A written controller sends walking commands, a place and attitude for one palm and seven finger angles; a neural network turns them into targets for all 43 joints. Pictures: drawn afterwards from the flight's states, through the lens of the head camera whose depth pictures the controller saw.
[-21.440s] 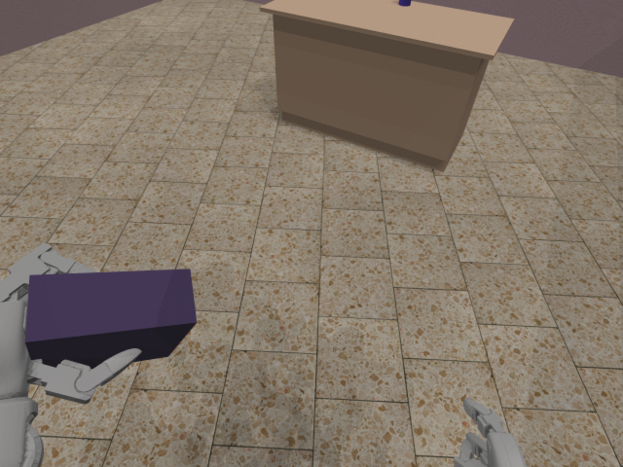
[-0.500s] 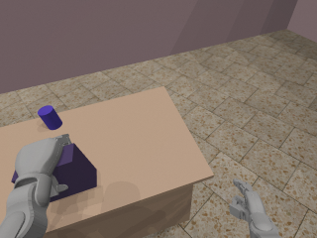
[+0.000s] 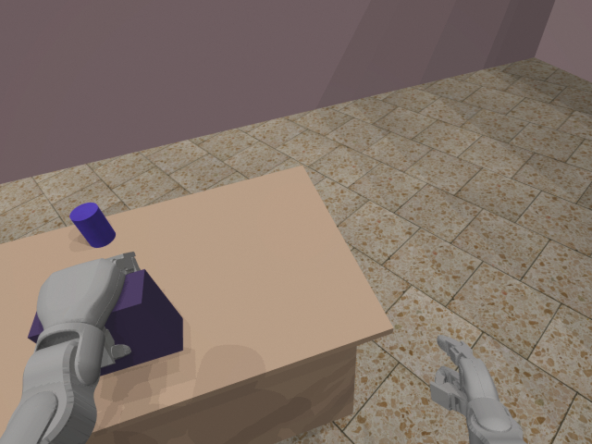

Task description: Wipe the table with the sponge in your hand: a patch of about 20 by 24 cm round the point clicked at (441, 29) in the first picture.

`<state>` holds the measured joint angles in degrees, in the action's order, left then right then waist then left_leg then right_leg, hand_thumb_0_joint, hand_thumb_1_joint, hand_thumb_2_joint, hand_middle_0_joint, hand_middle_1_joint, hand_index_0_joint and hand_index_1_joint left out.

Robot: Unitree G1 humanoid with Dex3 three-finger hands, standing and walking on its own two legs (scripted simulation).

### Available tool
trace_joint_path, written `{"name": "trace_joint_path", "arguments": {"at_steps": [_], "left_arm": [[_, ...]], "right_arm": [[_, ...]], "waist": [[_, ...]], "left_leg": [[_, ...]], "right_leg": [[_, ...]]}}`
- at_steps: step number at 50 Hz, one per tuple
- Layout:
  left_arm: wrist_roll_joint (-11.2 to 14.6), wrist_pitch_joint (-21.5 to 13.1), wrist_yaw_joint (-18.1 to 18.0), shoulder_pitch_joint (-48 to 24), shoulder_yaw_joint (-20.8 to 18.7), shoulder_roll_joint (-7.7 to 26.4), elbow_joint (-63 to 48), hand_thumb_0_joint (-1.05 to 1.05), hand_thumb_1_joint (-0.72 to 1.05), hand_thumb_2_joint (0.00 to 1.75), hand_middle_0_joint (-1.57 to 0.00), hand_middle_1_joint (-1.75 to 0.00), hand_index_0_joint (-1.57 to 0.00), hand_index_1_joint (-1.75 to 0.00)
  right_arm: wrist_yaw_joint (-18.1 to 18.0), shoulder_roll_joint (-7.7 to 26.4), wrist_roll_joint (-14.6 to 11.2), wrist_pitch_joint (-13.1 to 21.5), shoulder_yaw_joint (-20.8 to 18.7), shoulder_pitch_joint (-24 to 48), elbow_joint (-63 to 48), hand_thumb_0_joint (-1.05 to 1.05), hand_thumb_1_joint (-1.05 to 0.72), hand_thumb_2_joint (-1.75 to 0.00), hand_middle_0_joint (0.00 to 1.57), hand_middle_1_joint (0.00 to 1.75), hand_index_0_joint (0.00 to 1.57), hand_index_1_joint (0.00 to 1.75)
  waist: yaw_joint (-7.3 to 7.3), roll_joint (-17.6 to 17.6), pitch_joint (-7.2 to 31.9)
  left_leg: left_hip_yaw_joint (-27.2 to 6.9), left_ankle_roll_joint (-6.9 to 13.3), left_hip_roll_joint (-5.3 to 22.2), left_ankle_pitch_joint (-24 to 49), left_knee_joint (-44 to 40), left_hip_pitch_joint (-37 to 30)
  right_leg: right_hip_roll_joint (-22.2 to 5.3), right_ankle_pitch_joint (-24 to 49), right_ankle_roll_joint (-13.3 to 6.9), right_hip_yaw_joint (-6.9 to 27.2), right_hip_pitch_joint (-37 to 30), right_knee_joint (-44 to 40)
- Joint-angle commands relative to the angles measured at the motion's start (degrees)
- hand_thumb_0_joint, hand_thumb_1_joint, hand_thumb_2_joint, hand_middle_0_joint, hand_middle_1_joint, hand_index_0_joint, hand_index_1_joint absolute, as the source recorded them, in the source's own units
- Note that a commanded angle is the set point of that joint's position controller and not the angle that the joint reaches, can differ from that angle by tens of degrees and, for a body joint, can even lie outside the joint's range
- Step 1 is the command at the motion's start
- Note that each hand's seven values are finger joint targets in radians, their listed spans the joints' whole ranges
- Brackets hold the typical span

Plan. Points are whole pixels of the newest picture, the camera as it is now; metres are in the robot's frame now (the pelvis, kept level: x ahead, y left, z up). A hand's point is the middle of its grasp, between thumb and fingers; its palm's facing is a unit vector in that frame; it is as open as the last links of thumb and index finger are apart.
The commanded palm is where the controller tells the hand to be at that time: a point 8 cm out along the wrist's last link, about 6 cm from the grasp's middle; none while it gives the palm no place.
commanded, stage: move the sponge above the wiping area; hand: left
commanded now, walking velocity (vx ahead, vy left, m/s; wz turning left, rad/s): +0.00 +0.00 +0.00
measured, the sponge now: (123, 334) +0.22 +0.29 +0.04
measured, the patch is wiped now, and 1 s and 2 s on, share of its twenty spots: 0.00 0.00 0.00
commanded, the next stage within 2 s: none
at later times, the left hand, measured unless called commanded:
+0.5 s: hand (126, 312) +0.24 +0.28 +0.08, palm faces -0.01 -0.08 -1.00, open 9.8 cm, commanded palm +0.20 +0.28 +0.14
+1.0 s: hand (135, 316) +0.24 +0.28 +0.05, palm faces -0.04 -0.09 -1.00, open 9.8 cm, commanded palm +0.22 +0.28 +0.11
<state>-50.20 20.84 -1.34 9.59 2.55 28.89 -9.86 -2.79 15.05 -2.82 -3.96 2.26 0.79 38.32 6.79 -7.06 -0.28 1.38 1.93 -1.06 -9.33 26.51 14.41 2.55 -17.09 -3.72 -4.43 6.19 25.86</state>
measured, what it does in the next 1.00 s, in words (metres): stands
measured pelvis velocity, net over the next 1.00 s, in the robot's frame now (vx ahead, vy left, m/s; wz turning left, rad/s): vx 0.01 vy -0.01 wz -0.01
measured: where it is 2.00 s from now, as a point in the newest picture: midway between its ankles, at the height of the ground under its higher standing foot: outside the picture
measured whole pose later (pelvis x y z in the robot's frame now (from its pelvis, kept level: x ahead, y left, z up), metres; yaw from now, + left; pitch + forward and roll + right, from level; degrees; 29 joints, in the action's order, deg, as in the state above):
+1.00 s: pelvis +0.01 -0.01 +0.00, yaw -1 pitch -1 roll +0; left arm -52.0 19.7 -5.3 6.4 3.7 25.6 2.6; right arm -3.2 15.0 -3.5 -4.0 0.8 -0.5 39.4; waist 5.3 -5.8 1.3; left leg 1.5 1.3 -0.4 -10.4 27.5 16.3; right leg 3.2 -17.9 -4.4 -3.9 8.2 26.8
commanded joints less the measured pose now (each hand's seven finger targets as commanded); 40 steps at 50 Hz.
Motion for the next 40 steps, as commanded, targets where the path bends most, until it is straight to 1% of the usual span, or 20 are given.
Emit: {"name": "trace_joint_path", "arguments": {"at_steps": [1, 3, 4, 6, 8, 9, 12, 13, 14, 15, 19, 25, 28, 29, 32, 33, 34, 38, 39, 40], "left_arm": [[-1.66, 0.86, -2.98, -11.75, -9.21, 13.43, -10.8, 0.0, 0.1, 1.3, -1.2, -1.6, -1.2, -1.6], [-1.96, 1.61, -2.78, -12.2, -10.18, 14.62, -10.96, 0.0, 0.1, 1.3, -1.2, -1.6, -1.2, -1.6], [-1.53, 1.69, -2.44, -11.82, -7.71, 11.88, -10.67, 0.0, 0.1, 1.3, -1.2, -1.6, -1.2, -1.6], [-1.47, 1.8, -2.09, -11.38, -8.32, 12.91, -8.4, 0.0, 0.1, 1.3, -1.2, -1.6, -1.2, -1.6], [-2.5, 1.62, -1.91, -15.14, -8.57, 14.03, -8.82, 0.0, 0.1, 1.3, -1.2, -1.6, -1.2, -1.6], [-2.01, 1.1, -1.87, -14.68, -6.26, 11.32, -9.09, 0.0, 0.1, 1.3, -1.2, -1.6, -1.2, -1.6], [-2.36, 0.11, -2.25, -14.59, -9.04, 14.33, -6.45, 0.0, 0.1, 1.3, -1.2, -1.6, -1.2, -1.6], [-2.86, 0.12, -2.51, -15.8, -11.42, 17.0, -6.1, 0.0, 0.1, 1.3, -1.2, -1.6, -1.2, -1.6], [-2.21, -0.42, -2.52, -16.6, -7.24, 12.07, -6.89, 0.0, 0.1, 1.3, -1.2, -1.6, -1.2, -1.6], [-2.67, -0.83, -2.98, -16.37, -10.24, 15.19, -5.48, 0.0, 0.1, 1.3, -1.2, -1.6, -1.2, -1.6], [-2.63, -1.13, -3.81, -14.81, -9.16, 13.44, -6.25, 0.0, 0.1, 1.3, -1.2, -1.6, -1.2, -1.6], [-1.45, -0.32, -4.06, -9.41, -10.18, 13.1, -5.09, 0.0, 0.1, 1.3, -1.2, -1.6, -1.2, -1.6], [-2.07, -0.09, -4.11, -12.44, -10.13, 13.97, -4.91, 0.0, 0.1, 1.3, -1.2, -1.6, -1.2, -1.6], [-1.81, -0.52, -4.12, -13.3, -8.03, 11.83, -4.81, 0.0, 0.1, 1.3, -1.2, -1.6, -1.2, -1.6], [-2.03, -1.61, -4.51, -12.05, -10.5, 14.29, -3.36, 0.0, 0.1, 1.3, -1.2, -1.6, -1.2, -1.6], [-2.43, -1.78, -4.66, -12.93, -11.16, 15.43, -4.47, 0.0, 0.1, 1.3, -1.2, -1.6, -1.2, -1.6], [-2.2, -2.27, -4.73, -14.7, -7.28, 11.11, -4.97, 0.0, 0.1, 1.3, -1.2, -1.6, -1.2, -1.6], [-3.17, -2.81, -5.72, -16.22, -9.75, 14.02, -2.58, 0.0, 0.1, 1.3, -1.2, -1.6, -1.2, -1.6], [-2.79, -3.23, -5.93, -16.26, -6.59, 10.21, -3.23, 0.0, 0.1, 1.3, -1.2, -1.6, -1.2, -1.6], [-3.07, -3.19, -6.28, -14.47, -8.28, 11.71, -2.0, 0.0, 0.1, 1.3, -1.2, -1.6, -1.2, -1.6]], "right_arm": [[0.04, 5.26, -0.18, 3.16, -1.95, 13.64, -10.16, 0.0, -0.9, -0.9, 0.2, 0.3, 0.2, 0.3], [-0.14, 5.4, -0.13, 3.01, -1.91, 14.84, -10.19, 0.0, -0.9, -0.9, 0.2, 0.3, 0.2, 0.3], [-0.06, 5.05, -0.34, 3.07, -1.85, 14.13, -10.58, 0.0, -0.9, -0.9, 0.2, 0.3, 0.2, 0.3], [-0.18, 5.39, -0.45, 2.78, -2.03, 13.29, -10.2, 0.0, -0.9, -0.9, 0.2, 0.3, 0.2, 0.3], [-0.39, 5.52, -0.34, 2.75, -1.8, 14.56, -10.13, 0.0, -0.9, -0.9, 0.2, 0.3, 0.2, 0.3], [-0.43, 5.02, -0.51, 3.07, -1.92, 13.78, -10.72, 0.0, -0.9, -0.9, 0.2, 0.3, 0.2, 0.3], [-0.66, 5.51, -0.23, 3.14, -2.08, 12.99, -9.95, 0.0, -0.9, -0.9, 0.2, 0.3, 0.2, 0.3], [-0.85, 5.98, -0.1, 3.04, -2.08, 13.54, -9.39, 0.0, -0.9, -0.9, 0.2, 0.3, 0.2, 0.3], [-0.92, 5.1, -0.41, 3.25, -2.14, 12.79, -10.21, 0.0, -0.9, -0.9, 0.2, 0.3, 0.2, 0.3], [-0.78, 5.5, -0.34, 3.42, -2.29, 12.19, -9.56, 0.0, -0.9, -0.9, 0.2, 0.3, 0.2, 0.3], [-0.7, 5.35, -0.22, 3.56, -2.37, 12.71, -9.84, 0.0, -0.9, -0.9, 0.2, 0.3, 0.2, 0.3], [-0.4, 5.68, -0.44, 3.28, -3.05, 11.67, -10.1, 0.0, -0.9, -0.9, 0.2, 0.3, 0.2, 0.3], [-0.6, 6.02, -0.39, 3.02, -2.88, 12.43, -9.64, 0.0, -0.9, -0.9, 0.2, 0.3, 0.2, 0.3], [-0.6, 5.6, -0.58, 3.21, -2.8, 11.88, -9.98, 0.0, -0.9, -0.9, 0.2, 0.3, 0.2, 0.3], [-0.87, 6.07, -0.47, 3.49, -3.23, 11.05, -9.3, 0.0, -0.9, -0.9, 0.2, 0.3, 0.2, 0.3], [-1.03, 6.22, -0.17, 3.4, -3.17, 11.72, -9.21, 0.0, -0.9, -0.9, 0.2, 0.3, 0.2, 0.3], [-0.96, 5.4, -0.47, 3.67, -3.09, 11.29, -9.79, 0.0, -0.9, -0.9, 0.2, 0.3, 0.2, 0.3], [-1.14, 6.01, -0.28, 3.68, -3.45, 11.28, -8.78, 0.0, -0.9, -0.9, 0.2, 0.3, 0.2, 0.3], [-1.03, 5.36, -0.58, 3.98, -3.6, 10.53, -9.43, 0.0, -0.9, -0.9, 0.2, 0.3, 0.2, 0.3], [-0.88, 5.52, -0.49, 4.07, -3.74, 10.29, -9.07, 0.0, -0.9, -0.9, 0.2, 0.3, 0.2, 0.3]], "waist": [[-0.08, 3.06, 11.62], [0.29, 1.79, 10.2], [-0.46, 2.79, 10.6], [-0.8, 4.55, 9.68], [-0.48, 2.21, 8.89], [-0.9, 2.67, 9.62], [-0.61, 5.5, 10.13], [-0.2, 3.7, 9.8], [-1.41, 3.97, 10.11], [-0.7, 4.01, 11.28], [-0.34, 1.64, 12.22], [-0.72, 5.26, 11.72], [-0.86, 3.25, 9.93], [-1.51, 3.72, 10.46], [-1.18, 5.65, 11.71], [-0.76, 3.41, 11.72], [-1.95, 3.09, 11.11], [-0.98, 2.42, 11.82], [-1.85, 2.44, 12.1], [-1.07, 2.74, 12.73]], "left_leg": [[-5.88, 0.89, -0.27, 9.59, -1.18, -10.84], [-6.08, 0.89, -0.59, 9.43, -1.27, -10.85], [-5.43, 1.06, -0.43, 9.69, -1.01, -10.55], [-5.27, 1.03, -0.53, 8.53, -1.21, -9.57], [-5.69, 1.03, -0.84, 7.41, -1.33, -10.22], [-5.29, 1.24, -0.67, 7.47, -1.11, -10.37], [-4.9, 1.33, -0.98, 8.07, -0.49, -10.04], [-5.26, 1.2, -1.23, 7.78, -0.56, -10.04], [-4.43, 1.43, -0.95, 7.45, -0.46, -9.79], [-4.75, 1.28, -0.88, 8.2, -0.35, -10.04], [-4.55, 1.38, -1.13, 9.77, 0.2, -10.43], [-3.8, 1.55, -0.99, 10.83, 0.86, -8.46], [-4.25, 1.42, -1.25, 9.74, 0.81, -8.66], [-3.98, 1.61, -1.01, 9.29, 0.65, -8.59], [-3.77, 1.65, -1.11, 10.33, 1.52, -8.56], [-4.34, 1.63, -1.35, 10.04, 1.26, -9.06], [-3.85, 1.75, -1.0, 9.68, 1.04, -8.98], [-4.5, 1.57, -1.18, 9.09, 0.9, -9.42], [-3.96, 1.77, -0.77, 8.79, 0.84, -9.31], [-4.21, 1.65, -0.67, 9.37, 0.92, -9.64]], "right_leg": [[-2.13, 11.9, -0.32, 8.54, 4.33, -5.91], [-1.87, 12.31, -0.86, 10.17, 4.5, -6.23], [-2.21, 13.0, -0.33, 8.65, 4.2, -5.77], [-2.24, 11.73, 0.0, 8.9, 4.52, -6.23], [-1.91, 10.12, -0.65, 10.33, 5.85, -6.87], [-2.15, 9.98, -0.24, 8.78, 5.45, -6.37], [-2.36, 12.0, 0.13, 9.72, 5.17, -6.68], [-1.96, 11.69, -0.54, 11.38, 5.07, -6.94], [-2.34, 11.62, 0.13, 9.41, 4.84, -6.36], [-2.19, 12.44, -0.14, 9.75, 4.77, -6.23], [-2.34, 14.83, -0.3, 9.82, 4.14, -5.82], [-2.72, 19.72, 0.39, 10.0, 2.72, -4.69], [-2.42, 17.98, -0.06, 11.01, 4.79, -5.44], [-2.6, 17.24, 0.29, 9.66, 4.79, -5.23], [-2.67, 19.68, 0.49, 10.19, 4.31, -4.93], [-2.41, 18.77, -0.1, 11.28, 4.44, -5.2], [-2.6, 17.89, 0.32, 9.31, 5.3, -4.89], [-2.08, 16.01, -0.24, 10.27, 6.03, -5.27], [-2.33, 15.39, 0.15, 8.73, 6.11, -4.75], [-2.19, 15.5, 0.02, 8.6, 6.06, -4.85]]}}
